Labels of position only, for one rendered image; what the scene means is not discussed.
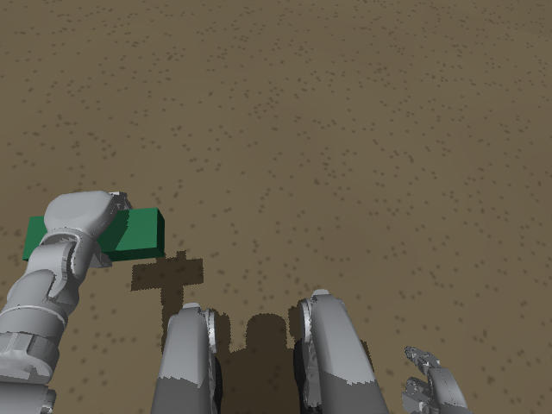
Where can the right robot hand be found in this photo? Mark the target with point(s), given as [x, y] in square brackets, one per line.
[441, 391]

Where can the left robot arm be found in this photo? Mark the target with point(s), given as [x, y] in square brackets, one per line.
[35, 317]

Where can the carton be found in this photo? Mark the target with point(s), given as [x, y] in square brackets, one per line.
[132, 235]

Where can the right robot foot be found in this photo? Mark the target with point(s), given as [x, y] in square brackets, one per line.
[300, 377]

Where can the left robot hand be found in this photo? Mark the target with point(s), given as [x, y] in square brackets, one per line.
[90, 212]

